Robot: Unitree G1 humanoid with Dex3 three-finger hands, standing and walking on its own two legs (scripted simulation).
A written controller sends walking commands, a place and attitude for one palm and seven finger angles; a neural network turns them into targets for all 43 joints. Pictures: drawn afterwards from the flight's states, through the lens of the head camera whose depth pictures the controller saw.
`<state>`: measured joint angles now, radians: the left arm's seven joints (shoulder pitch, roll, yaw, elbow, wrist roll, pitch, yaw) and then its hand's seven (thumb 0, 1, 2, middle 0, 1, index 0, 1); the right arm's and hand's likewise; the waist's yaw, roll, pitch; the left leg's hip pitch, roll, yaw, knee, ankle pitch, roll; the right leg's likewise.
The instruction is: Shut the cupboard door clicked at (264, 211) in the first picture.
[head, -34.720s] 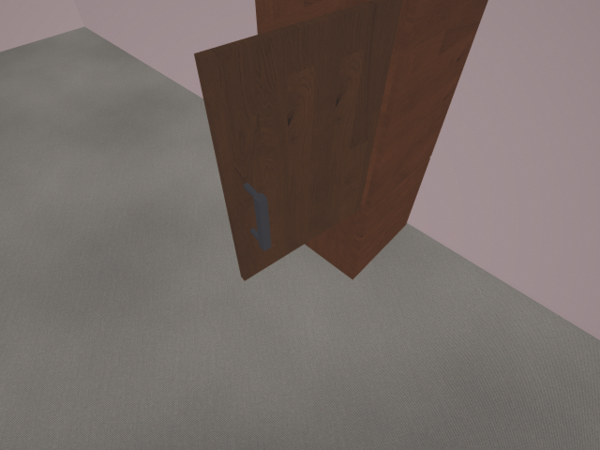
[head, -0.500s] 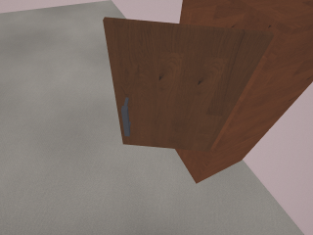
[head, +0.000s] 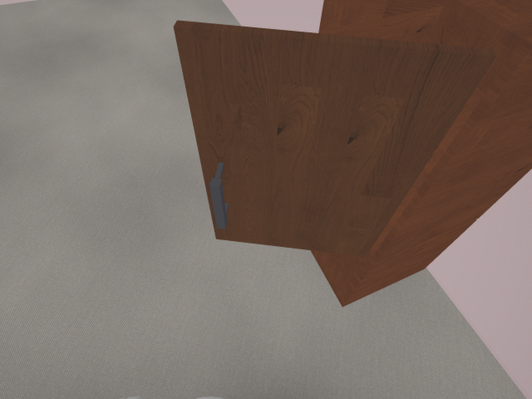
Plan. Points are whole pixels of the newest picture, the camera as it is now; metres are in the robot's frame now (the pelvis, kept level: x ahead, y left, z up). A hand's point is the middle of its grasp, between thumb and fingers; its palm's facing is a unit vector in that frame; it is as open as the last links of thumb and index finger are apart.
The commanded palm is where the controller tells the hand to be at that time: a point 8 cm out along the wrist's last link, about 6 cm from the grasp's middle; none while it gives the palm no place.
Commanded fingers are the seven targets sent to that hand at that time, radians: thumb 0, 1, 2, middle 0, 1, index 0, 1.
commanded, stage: come to a stop and stand still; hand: left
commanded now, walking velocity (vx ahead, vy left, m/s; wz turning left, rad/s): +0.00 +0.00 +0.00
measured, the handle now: (221, 197) +0.50 +0.13 -0.09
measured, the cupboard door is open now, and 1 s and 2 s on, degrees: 60 60 60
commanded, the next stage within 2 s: look again from close up in 1.74 s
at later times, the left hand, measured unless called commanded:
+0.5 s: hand out of the picture +0.02 +0.24 -0.16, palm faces -0.03 -0.96 -0.26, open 7.4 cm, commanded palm none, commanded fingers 0.00 0.90 0.90 -0.20 -0.30 -0.20 -0.30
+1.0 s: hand out of the picture +0.00 +0.24 -0.15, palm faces -0.04 -0.95 -0.32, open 7.4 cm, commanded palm none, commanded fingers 0.00 0.90 0.90 -0.20 -0.30 -0.20 -0.30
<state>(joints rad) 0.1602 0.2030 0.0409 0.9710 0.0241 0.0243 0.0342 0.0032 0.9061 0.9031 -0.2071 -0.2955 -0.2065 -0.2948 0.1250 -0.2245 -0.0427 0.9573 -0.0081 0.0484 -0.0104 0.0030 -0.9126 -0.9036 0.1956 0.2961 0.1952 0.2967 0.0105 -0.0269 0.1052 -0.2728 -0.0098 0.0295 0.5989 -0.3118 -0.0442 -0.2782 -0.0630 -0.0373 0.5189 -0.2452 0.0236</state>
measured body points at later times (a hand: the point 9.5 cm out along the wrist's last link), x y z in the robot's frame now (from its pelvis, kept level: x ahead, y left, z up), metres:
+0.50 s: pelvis -0.04 +0.04 +0.00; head -0.05 +0.03 +0.44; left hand +0.02 +0.29 -0.14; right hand -0.01 -0.20 -0.16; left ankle -0.01 +0.11 -0.74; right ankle +0.01 -0.10 -0.74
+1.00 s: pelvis -0.05 +0.01 +0.00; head -0.05 +0.00 +0.45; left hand +0.00 +0.29 -0.13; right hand -0.02 -0.28 -0.14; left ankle -0.01 +0.11 -0.74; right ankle +0.01 -0.10 -0.74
